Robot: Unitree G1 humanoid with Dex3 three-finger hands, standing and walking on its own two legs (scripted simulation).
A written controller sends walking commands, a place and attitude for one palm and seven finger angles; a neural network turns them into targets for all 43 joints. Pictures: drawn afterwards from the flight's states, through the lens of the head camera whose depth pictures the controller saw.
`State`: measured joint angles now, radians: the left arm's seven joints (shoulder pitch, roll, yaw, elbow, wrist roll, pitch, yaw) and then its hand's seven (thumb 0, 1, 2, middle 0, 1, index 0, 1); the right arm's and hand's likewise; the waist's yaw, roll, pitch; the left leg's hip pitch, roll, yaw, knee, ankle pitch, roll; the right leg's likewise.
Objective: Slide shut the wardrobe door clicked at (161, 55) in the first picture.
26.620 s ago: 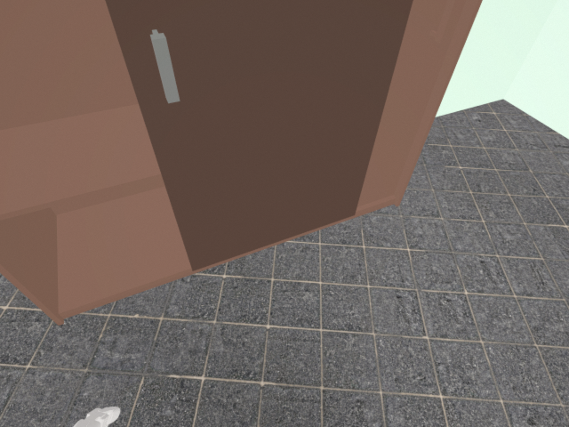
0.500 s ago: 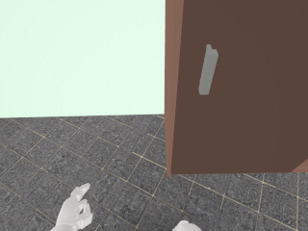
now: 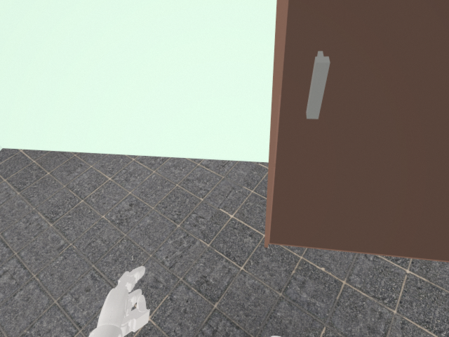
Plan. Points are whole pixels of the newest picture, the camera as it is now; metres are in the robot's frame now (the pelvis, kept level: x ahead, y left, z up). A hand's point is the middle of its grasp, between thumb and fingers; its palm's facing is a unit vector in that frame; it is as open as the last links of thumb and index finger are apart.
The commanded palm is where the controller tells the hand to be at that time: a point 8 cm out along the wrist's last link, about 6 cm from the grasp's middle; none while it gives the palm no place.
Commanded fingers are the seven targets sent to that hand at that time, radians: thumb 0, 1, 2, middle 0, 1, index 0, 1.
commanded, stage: stop stepping back and stand still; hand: right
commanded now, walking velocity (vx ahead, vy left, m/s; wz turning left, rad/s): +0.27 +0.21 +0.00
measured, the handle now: (316, 85) +0.62 -0.18 +0.13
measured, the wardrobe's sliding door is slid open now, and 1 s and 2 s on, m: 0.00 0.00 0.00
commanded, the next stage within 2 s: let the arm hang, fingers relaxed in 1.34 s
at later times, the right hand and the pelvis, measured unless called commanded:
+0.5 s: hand out of the picture +0.10 -0.31 +0.18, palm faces +0.47 +0.82 -0.32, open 7.5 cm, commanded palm +0.02 -0.35 +0.19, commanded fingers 0.00 -0.90 -0.90 0.20 0.30 0.20 0.30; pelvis -0.11 -0.04 +0.00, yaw -1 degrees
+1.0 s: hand out of the picture +0.09 -0.33 +0.19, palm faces +0.50 +0.73 -0.46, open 7.4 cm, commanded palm +0.02 -0.37 +0.19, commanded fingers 0.00 -0.90 -0.90 0.20 0.30 0.20 0.30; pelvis -0.10 -0.06 +0.00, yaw -4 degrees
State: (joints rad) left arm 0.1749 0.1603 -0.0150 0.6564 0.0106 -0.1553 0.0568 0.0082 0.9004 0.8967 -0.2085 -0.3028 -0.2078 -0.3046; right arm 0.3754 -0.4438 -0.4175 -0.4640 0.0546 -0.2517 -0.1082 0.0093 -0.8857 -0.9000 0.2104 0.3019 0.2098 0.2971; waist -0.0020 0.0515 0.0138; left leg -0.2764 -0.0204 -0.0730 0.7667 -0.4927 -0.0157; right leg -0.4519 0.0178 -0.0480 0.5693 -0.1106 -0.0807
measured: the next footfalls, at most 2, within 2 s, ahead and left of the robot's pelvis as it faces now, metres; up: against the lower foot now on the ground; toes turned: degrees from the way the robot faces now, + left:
left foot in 0.18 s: -0.04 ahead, +0.04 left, +0.00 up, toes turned -2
right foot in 0.42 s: -0.05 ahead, -0.18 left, +0.00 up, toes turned -6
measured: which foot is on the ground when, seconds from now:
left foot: up 0.00-0.16, down 0.18-1.00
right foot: down 0.00-0.16, up 0.18-0.40, down 0.42-1.00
